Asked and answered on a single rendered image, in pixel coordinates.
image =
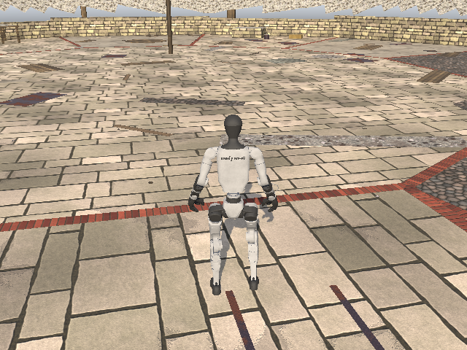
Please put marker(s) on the robot left hand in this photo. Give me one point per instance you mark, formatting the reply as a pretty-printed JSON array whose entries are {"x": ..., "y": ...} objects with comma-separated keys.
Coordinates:
[{"x": 198, "y": 201}]

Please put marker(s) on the left robot thigh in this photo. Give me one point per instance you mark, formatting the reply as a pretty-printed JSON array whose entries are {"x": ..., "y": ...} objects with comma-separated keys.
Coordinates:
[{"x": 215, "y": 215}]

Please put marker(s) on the robot right forearm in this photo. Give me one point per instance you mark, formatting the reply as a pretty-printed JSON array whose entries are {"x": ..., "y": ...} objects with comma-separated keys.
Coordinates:
[{"x": 268, "y": 189}]

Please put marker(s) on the right robot upper arm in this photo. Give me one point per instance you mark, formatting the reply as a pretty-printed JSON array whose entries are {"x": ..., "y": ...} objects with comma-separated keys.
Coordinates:
[{"x": 260, "y": 165}]

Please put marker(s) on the left robot upper arm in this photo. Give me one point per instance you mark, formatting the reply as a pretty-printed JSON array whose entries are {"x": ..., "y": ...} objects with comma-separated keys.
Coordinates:
[{"x": 206, "y": 164}]

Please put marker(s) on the robot right hand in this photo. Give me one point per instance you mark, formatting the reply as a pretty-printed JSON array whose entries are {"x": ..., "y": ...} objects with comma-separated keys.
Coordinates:
[{"x": 274, "y": 202}]

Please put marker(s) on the right robot foot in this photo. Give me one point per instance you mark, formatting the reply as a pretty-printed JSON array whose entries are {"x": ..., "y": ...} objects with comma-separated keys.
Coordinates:
[{"x": 253, "y": 283}]

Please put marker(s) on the robot left forearm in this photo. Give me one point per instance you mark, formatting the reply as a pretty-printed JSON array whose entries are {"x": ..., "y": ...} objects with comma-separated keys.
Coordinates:
[{"x": 196, "y": 190}]

